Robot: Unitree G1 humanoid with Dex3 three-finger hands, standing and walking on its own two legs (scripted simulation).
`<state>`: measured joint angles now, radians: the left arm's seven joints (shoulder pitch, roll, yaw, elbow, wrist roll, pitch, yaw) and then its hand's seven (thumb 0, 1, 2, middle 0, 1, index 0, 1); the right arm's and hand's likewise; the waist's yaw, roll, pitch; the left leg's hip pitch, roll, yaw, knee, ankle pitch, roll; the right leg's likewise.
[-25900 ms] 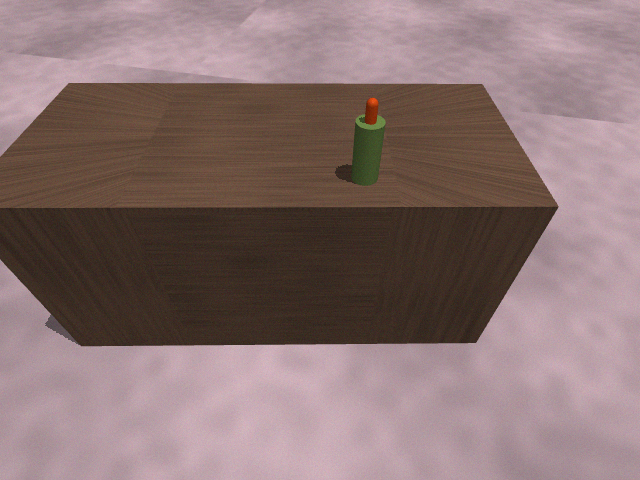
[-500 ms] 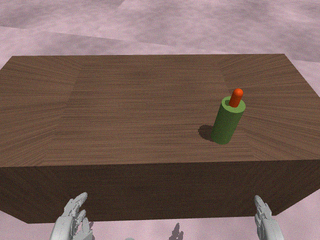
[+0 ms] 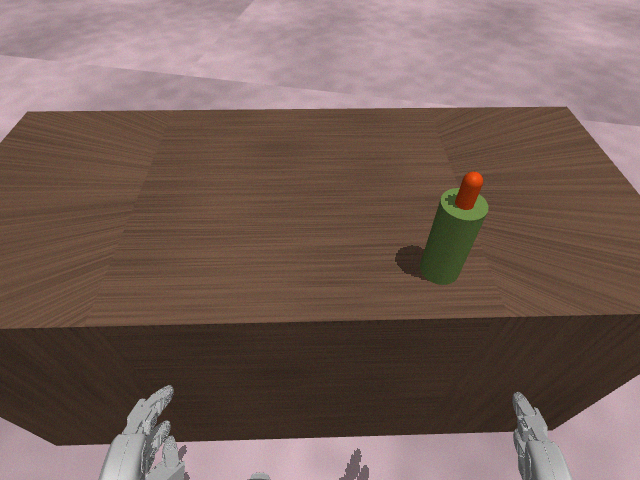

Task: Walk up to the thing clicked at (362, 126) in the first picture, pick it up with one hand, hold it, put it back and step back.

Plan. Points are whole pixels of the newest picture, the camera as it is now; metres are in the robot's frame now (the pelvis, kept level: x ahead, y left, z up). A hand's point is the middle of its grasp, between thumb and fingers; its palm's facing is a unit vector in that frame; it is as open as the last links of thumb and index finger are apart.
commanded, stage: home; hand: right
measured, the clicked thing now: (455, 227) +0.48 -0.18 +0.04
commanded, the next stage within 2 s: stand in 1.00 s
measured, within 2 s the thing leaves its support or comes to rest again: neither
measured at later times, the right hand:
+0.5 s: hand (494, 467) +0.18 -0.18 -0.04, palm faces +0.11 +0.96 -0.25, open 17.4 cm
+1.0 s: hand out of the picture +0.11 -0.24 -0.11, palm faces -0.06 +0.93 -0.37, open 17.4 cm
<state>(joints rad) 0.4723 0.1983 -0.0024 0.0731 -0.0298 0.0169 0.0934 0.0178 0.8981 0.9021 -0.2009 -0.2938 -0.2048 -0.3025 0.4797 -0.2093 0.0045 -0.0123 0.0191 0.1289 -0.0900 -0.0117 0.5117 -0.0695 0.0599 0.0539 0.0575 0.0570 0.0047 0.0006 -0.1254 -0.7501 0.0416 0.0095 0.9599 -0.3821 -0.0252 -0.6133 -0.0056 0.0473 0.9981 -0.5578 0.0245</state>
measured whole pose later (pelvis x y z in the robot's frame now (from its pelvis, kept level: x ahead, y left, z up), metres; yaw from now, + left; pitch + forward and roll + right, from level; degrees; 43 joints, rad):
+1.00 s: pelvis +0.00 +0.00 +0.03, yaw +1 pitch +0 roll +0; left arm 0.25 0.36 0.04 0.83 0.06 0.00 0.01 0.01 0.90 0.90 -0.20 -0.29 -0.21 -0.30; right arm 0.26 -0.34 -0.04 0.75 -0.06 0.00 -0.01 -0.01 0.53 -0.05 0.06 0.05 0.06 0.05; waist 0.02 0.01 0.02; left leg -0.48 0.04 0.00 0.81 -0.33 -0.01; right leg -0.33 -0.01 0.03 0.81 -0.49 0.01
